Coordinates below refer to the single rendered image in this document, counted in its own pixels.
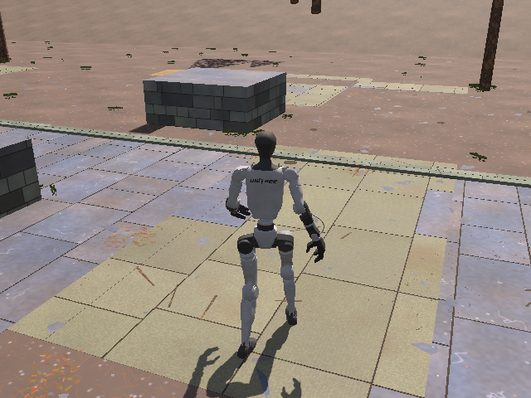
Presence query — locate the right robot upper arm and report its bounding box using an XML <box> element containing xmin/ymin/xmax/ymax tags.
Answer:
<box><xmin>282</xmin><ymin>167</ymin><xmax>306</xmax><ymax>215</ymax></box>

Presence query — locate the robot foot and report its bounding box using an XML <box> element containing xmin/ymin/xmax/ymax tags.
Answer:
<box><xmin>237</xmin><ymin>337</ymin><xmax>256</xmax><ymax>359</ymax></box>
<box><xmin>285</xmin><ymin>305</ymin><xmax>297</xmax><ymax>325</ymax></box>

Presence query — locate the robot left foot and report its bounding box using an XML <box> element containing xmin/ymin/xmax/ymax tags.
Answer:
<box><xmin>237</xmin><ymin>337</ymin><xmax>256</xmax><ymax>359</ymax></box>

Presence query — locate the robot left forearm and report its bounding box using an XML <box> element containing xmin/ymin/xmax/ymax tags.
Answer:
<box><xmin>226</xmin><ymin>198</ymin><xmax>240</xmax><ymax>214</ymax></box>

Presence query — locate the robot right hand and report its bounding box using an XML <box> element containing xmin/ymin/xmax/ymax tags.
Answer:
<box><xmin>306</xmin><ymin>237</ymin><xmax>325</xmax><ymax>263</ymax></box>

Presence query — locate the left robot upper arm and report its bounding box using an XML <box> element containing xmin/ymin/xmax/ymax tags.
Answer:
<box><xmin>227</xmin><ymin>166</ymin><xmax>249</xmax><ymax>209</ymax></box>

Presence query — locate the robot left hand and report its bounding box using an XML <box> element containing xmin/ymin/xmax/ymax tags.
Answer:
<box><xmin>231</xmin><ymin>203</ymin><xmax>251</xmax><ymax>220</ymax></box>

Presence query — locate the robot right forearm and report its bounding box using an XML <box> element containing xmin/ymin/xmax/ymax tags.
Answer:
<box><xmin>300</xmin><ymin>201</ymin><xmax>321</xmax><ymax>241</ymax></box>

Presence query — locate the robot right foot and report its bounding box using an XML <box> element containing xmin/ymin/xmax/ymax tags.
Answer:
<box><xmin>285</xmin><ymin>305</ymin><xmax>297</xmax><ymax>325</ymax></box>

